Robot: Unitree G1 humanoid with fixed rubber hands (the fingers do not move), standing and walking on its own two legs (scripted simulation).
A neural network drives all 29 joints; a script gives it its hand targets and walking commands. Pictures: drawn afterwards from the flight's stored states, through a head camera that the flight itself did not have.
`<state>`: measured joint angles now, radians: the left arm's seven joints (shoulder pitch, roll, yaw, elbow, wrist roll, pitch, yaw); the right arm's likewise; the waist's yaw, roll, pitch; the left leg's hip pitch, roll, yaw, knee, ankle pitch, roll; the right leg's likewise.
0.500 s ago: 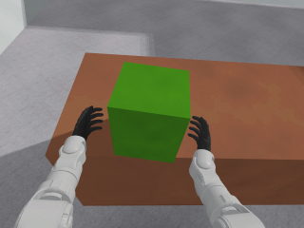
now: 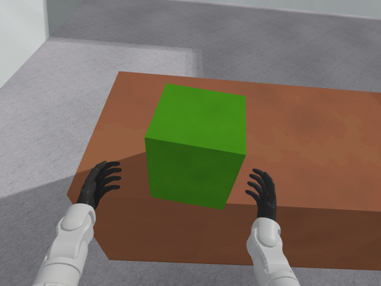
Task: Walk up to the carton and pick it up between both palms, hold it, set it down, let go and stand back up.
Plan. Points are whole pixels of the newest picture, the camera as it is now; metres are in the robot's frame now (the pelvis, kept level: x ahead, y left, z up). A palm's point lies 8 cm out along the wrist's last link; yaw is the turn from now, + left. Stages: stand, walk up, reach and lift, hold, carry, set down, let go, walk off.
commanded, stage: set down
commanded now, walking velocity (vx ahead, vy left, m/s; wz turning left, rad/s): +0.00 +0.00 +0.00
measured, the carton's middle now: (195, 148) +0.46 -0.03 +0.00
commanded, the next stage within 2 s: none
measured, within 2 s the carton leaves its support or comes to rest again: neither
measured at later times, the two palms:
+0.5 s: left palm (75, 224) +0.25 +0.23 +0.01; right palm (278, 234) +0.22 -0.18 +0.01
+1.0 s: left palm (78, 235) +0.24 +0.22 -0.02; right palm (279, 232) +0.23 -0.20 -0.01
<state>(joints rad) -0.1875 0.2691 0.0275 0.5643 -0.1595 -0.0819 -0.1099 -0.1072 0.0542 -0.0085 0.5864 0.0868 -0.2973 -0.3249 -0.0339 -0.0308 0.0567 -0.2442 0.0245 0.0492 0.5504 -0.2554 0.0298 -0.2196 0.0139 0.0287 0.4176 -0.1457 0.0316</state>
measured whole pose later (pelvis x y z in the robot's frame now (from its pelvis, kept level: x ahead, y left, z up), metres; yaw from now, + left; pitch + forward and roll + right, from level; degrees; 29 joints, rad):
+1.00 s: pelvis +0.04 -0.01 +0.01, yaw +0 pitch -4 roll -2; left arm 0.25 0.31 0.01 0.22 -0.18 -0.01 -0.13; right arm 0.29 -0.02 0.02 0.27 0.09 -0.19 -0.20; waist 0.01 -0.02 0.09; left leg -0.13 0.04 0.05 0.48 -0.29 0.01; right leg -0.12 0.03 0.03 0.37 -0.19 0.02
